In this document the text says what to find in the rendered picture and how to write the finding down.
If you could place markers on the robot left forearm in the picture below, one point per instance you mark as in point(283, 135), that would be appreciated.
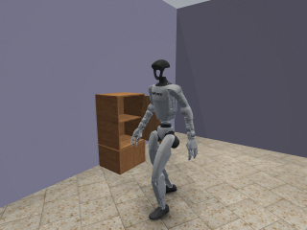
point(189, 124)

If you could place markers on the right robot hand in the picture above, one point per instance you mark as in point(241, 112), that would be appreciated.
point(138, 133)

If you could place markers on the robot right forearm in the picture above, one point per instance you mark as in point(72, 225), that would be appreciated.
point(145, 119)

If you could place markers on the right robot thigh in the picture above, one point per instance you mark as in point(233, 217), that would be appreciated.
point(153, 145)

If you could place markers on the cupboard door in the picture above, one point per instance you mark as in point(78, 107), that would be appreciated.
point(153, 123)

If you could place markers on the left robot upper arm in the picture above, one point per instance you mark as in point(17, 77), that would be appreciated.
point(176, 92)

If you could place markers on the right robot upper arm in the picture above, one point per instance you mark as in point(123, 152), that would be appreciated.
point(151, 105)

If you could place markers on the robot torso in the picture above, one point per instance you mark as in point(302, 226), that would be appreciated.
point(165, 109)

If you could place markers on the left robot hand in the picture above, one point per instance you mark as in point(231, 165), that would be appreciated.
point(192, 147)

